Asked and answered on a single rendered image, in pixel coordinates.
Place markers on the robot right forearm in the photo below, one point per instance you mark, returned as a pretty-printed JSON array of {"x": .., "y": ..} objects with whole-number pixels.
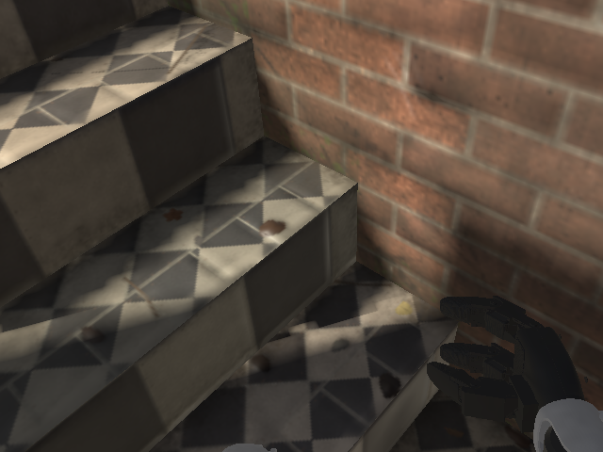
[{"x": 568, "y": 425}]

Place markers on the robot right hand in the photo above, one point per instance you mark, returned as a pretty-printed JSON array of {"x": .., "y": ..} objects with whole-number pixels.
[{"x": 513, "y": 385}]

